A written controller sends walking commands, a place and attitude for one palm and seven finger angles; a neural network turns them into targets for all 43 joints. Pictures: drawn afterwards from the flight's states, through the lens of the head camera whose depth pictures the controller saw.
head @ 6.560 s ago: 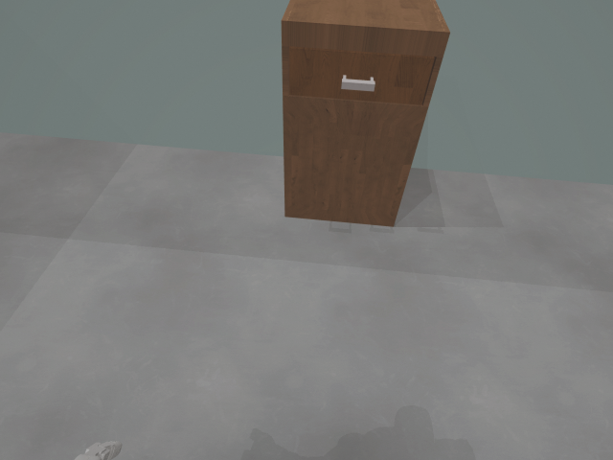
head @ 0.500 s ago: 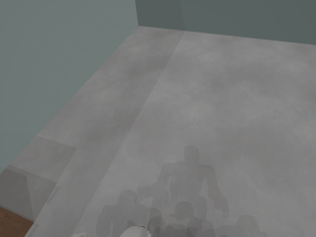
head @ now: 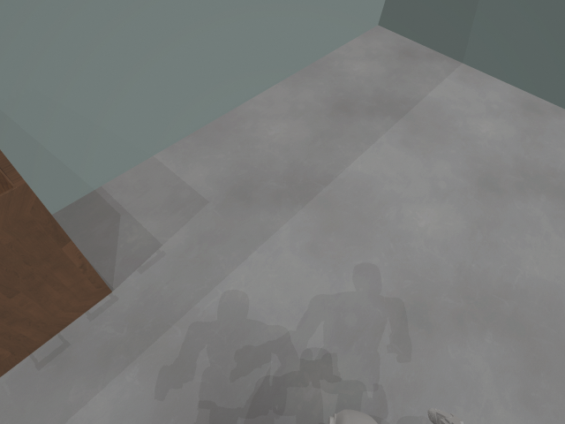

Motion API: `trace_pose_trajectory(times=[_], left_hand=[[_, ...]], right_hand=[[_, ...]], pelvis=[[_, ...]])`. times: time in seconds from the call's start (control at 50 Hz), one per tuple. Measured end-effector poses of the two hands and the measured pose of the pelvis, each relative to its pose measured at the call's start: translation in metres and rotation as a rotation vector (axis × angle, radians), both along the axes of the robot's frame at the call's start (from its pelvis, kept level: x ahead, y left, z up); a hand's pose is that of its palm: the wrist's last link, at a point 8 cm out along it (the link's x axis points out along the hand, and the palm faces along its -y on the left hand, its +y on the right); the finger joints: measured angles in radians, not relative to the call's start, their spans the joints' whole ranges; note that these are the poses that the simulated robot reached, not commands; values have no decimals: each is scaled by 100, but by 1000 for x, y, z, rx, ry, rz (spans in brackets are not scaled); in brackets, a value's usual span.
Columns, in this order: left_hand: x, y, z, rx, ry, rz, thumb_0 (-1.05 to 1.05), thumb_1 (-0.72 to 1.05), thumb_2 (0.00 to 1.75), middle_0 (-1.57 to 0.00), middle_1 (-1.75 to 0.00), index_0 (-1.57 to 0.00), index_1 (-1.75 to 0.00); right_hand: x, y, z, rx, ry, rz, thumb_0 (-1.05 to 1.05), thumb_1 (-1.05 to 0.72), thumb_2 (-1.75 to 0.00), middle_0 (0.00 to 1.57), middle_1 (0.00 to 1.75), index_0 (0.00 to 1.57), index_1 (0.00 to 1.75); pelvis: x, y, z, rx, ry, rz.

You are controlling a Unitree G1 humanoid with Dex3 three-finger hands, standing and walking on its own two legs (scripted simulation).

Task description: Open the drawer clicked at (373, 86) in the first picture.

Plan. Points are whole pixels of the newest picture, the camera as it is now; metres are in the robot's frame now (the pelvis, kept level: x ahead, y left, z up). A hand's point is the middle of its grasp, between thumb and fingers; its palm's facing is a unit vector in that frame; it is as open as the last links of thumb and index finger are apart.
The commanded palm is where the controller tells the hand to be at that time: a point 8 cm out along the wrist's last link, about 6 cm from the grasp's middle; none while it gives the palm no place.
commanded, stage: turn to face it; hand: left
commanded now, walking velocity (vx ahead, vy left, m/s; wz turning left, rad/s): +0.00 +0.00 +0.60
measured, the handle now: out of the picture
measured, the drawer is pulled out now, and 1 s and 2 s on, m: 0.00 0.00 0.00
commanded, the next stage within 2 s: take the last steps up to it in 1.40 s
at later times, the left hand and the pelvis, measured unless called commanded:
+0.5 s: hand out of the picture +0.07 +0.17 -0.13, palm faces +0.29 -0.91 -0.31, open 7.4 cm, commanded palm none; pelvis +0.02 -0.05 +0.01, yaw +18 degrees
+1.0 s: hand out of the picture -0.09 +0.21 -0.17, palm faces +0.62 -0.74 -0.25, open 7.4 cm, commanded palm none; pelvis +0.00 -0.01 +0.00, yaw +36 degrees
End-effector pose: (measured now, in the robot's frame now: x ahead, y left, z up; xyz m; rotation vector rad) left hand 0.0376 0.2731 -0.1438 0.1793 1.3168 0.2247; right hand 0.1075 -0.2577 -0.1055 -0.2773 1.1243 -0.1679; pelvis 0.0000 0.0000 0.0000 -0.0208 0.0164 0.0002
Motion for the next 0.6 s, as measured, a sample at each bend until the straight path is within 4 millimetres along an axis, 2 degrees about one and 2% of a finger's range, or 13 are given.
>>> trace_pose_trajectory(times=[0.08, 0.16, 0.26, 0.32, 0.38, 0.46, 0.6], left_hand=[[19, 2, 11, 4, -83, 18, 1, 91, 90, -20, -30, -20, -30], [39, -5, 20, 17, -151, 30, 1, 90, 90, -20, -30, -20, -30], [61, -24, 30, 41, -224, 37, 1, 90, 90, -20, -30, -20, -30], [65, -39, 35, 68, -266, 46, 1, 90, 90, -20, -30, -20, -30], [54, -52, 44, 88, -274, 68, 1, 90, 90, -20, -30, -20, -30], [25, -62, 51, 96, -238, 142, 1, 90, 90, -20, -30, -20, -30], [-32, -72, 43, 77, -154, 281, 1, 90, 90, -20, -30, -20, -30]], right_hand=[[2, 7, 0, 12, 22, 31, 0, -90, -90, 21, 30, 20, 30], [-2, 6, -8, 33, 53, 47, 0, -90, -90, 21, 30, 20, 30], [-9, -8, -26, 64, 108, 56, 0, -90, -90, 21, 30, 20, 30], [-8, -23, -42, 85, 136, 66, 0, -90, -90, 21, 30, 20, 30], [-3, -33, -48, 92, 163, 90, 1, -90, -90, 21, 30, 20, 30], [10, -40, -44, 99, 188, 144, 1, -91, -90, 20, 30, 20, 30], [43, -31, -36, 78, 204, 261, 1, -91, -90, 20, 30, 20, 29]], pelvis=[[2, 1, 5, -1, -3, 43], [5, -5, 5, 8, -4, 88], [9, -22, 0, 27, -1, 144], [13, -36, -7, 38, 1, 181], [14, -45, -5, 46, -10, 236], [16, -52, 3, 67, -17, 292], [18, -55, 8, 74, -15, 391]])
